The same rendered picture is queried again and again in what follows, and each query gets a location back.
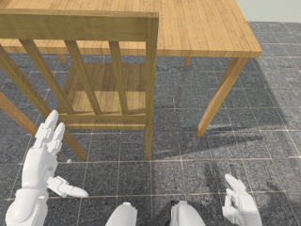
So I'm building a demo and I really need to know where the table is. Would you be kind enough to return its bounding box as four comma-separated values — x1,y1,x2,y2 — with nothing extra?
0,0,262,137

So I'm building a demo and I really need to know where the left robot forearm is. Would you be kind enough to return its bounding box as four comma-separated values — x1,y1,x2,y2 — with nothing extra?
6,186,49,226

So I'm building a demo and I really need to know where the robot left thigh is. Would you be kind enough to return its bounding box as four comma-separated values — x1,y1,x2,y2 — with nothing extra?
105,204,137,226

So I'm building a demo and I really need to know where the robot right thigh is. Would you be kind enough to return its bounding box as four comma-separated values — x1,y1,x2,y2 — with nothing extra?
170,203,206,226

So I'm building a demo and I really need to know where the chair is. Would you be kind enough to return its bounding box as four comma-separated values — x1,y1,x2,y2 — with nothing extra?
0,8,159,161

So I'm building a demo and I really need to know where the robot right hand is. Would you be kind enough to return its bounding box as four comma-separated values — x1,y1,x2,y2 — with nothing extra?
222,173,262,226

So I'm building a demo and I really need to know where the robot thigh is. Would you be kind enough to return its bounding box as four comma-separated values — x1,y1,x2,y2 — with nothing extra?
170,203,206,226
105,204,137,226

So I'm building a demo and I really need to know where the robot left hand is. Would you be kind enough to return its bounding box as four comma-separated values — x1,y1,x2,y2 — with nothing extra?
22,110,88,198

